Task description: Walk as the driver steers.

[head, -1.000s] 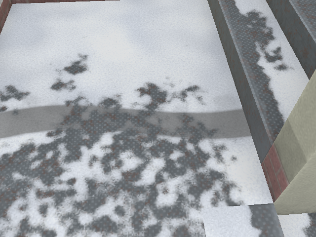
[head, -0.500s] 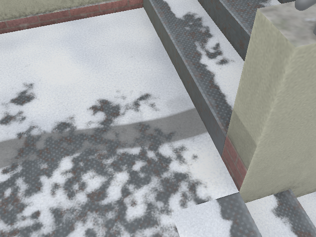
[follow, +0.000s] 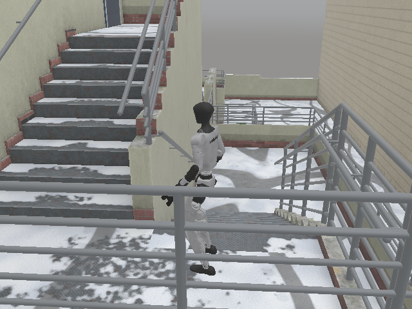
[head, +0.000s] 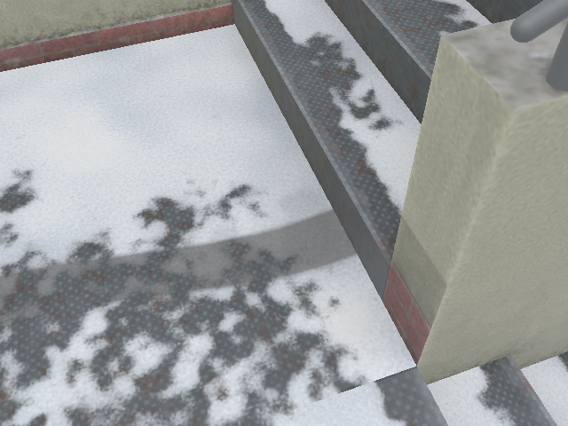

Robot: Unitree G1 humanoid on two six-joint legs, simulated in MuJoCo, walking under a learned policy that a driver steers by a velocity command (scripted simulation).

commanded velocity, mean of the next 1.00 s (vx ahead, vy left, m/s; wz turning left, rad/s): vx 0.09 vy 0.00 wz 0.47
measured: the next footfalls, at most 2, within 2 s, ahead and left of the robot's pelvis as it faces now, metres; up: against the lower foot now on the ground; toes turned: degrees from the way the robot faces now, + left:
left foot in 0.32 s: -0.01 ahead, +0.13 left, +0.00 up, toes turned +12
right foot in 0.92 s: +0.11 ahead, -0.04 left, +0.00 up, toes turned +35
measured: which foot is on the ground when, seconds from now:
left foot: down 0.00-0.06, up 0.08-0.30, down 0.32-0.92, up 0.94-1.00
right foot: down 0.00-0.32, up 0.34-0.90, down 0.92-1.00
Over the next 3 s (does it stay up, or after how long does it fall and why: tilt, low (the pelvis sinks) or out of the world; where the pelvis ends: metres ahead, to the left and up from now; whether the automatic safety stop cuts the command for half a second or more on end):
stays up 0.32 0.20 0.01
